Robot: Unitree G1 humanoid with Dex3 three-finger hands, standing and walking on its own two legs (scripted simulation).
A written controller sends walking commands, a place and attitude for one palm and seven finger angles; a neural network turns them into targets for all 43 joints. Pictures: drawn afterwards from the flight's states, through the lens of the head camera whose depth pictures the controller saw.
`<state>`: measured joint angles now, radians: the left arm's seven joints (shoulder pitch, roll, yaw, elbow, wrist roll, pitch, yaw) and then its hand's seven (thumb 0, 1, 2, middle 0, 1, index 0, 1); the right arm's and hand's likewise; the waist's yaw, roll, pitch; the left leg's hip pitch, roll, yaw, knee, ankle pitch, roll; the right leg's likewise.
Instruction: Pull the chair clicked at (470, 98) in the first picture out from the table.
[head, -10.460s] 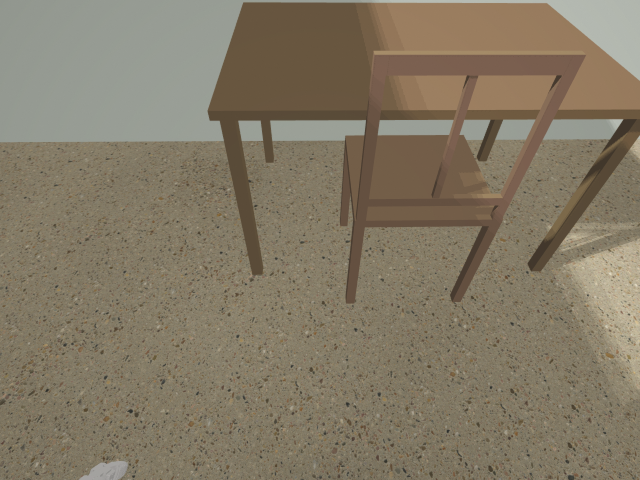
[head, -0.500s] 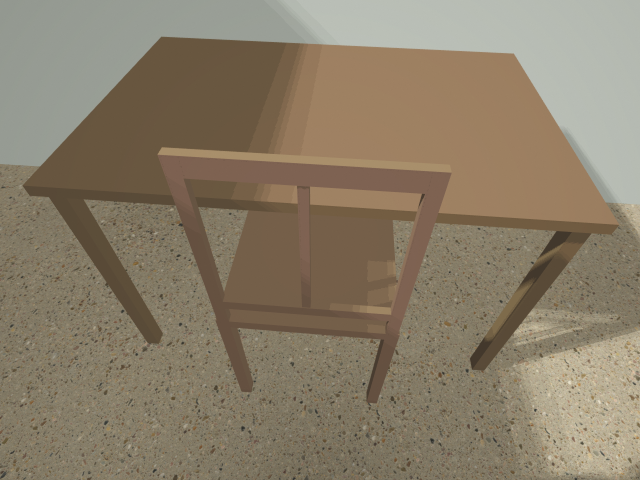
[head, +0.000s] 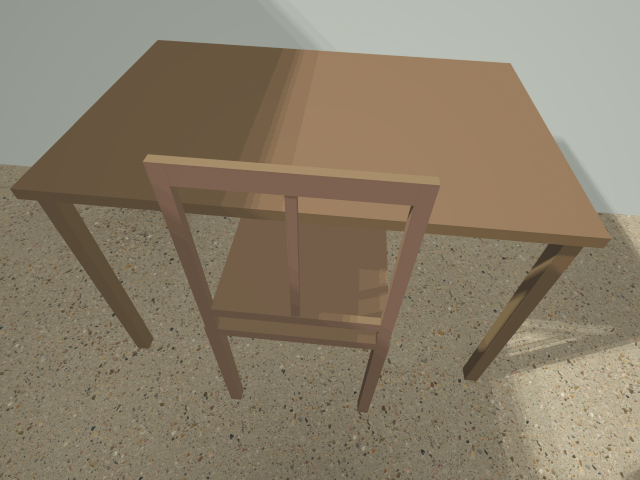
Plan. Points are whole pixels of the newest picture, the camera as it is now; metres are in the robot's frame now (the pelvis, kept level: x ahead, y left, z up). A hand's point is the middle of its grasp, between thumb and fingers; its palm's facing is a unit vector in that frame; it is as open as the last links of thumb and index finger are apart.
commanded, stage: look again from close up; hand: left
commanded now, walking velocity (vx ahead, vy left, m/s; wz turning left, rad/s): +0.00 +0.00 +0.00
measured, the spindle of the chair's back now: (293, 263) +0.49 +0.08 -0.08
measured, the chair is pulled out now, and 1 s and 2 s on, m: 0.00 0.00 0.00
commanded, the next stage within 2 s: none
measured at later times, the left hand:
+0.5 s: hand out of the picture -0.01 +0.15 -0.18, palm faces +0.04 -0.99 -0.16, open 7.4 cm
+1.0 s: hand out of the picture -0.01 +0.14 -0.18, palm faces +0.05 -0.98 -0.17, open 7.4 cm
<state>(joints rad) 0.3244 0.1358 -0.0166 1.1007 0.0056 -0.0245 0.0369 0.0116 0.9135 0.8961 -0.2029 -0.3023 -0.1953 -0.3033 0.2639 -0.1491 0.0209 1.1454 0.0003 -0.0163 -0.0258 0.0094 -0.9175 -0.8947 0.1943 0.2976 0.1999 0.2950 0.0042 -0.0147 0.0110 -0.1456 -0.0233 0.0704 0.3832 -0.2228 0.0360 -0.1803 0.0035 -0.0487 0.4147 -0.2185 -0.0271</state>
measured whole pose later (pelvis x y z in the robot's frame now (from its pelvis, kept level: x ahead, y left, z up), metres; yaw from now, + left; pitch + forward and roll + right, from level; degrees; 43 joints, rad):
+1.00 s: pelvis +0.01 -0.01 +0.00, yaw +0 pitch -1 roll +1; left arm 0.35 0.12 -0.01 1.11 0.01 -0.03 0.04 0.01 0.91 0.90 -0.20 -0.30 -0.19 -0.30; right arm 0.30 -0.12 0.02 1.16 0.00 -0.02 -0.03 0.01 -0.91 -0.89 0.19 0.30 0.20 0.30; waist 0.01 -0.01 0.00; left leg -0.13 -0.01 0.07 0.37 -0.23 0.02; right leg -0.17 0.02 -0.05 0.41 -0.24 -0.05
